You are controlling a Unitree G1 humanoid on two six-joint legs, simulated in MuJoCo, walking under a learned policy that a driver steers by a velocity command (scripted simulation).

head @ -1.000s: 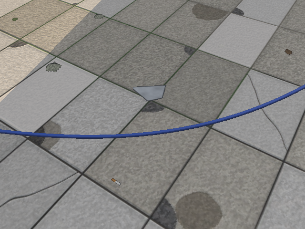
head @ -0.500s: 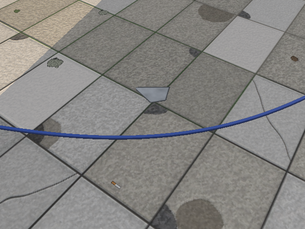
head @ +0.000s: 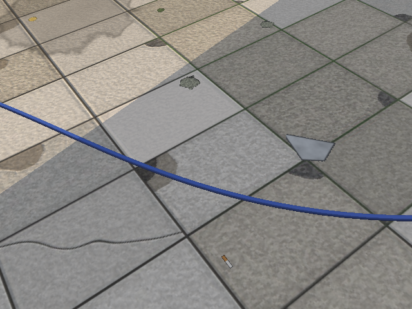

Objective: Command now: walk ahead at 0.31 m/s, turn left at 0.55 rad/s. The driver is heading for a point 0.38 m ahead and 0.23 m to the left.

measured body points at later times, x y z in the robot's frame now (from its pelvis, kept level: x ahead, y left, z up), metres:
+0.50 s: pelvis +0.16 +0.05 +0.00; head +0.19 +0.08 +0.44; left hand +0.24 +0.36 -0.11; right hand +0.36 -0.19 -0.10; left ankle +0.19 +0.13 -0.75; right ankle +0.28 -0.12 -0.69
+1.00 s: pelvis +0.32 +0.05 +0.00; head +0.35 +0.05 +0.45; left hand +0.27 +0.32 -0.11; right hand +0.58 -0.10 -0.11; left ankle +0.30 +0.20 -0.72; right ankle +0.35 -0.06 -0.75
